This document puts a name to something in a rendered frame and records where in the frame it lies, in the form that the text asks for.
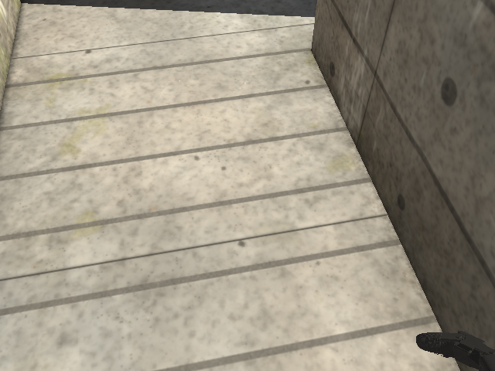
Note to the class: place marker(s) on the robot right hand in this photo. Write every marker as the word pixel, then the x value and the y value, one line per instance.
pixel 462 346

